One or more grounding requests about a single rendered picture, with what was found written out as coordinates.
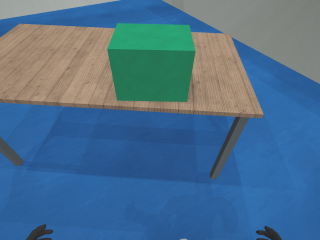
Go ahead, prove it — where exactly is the robot right hand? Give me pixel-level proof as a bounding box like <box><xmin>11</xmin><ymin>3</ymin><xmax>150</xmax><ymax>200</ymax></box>
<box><xmin>256</xmin><ymin>226</ymin><xmax>282</xmax><ymax>240</ymax></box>

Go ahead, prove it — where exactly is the table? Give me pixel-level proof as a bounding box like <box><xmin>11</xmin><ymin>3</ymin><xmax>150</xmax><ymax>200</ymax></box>
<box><xmin>0</xmin><ymin>23</ymin><xmax>264</xmax><ymax>180</ymax></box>

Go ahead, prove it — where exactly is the carton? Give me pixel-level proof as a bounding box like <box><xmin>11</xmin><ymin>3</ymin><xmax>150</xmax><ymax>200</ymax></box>
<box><xmin>107</xmin><ymin>23</ymin><xmax>196</xmax><ymax>102</ymax></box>

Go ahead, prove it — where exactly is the robot left hand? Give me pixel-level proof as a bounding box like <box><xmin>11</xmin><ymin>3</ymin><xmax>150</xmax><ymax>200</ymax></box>
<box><xmin>26</xmin><ymin>224</ymin><xmax>53</xmax><ymax>240</ymax></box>

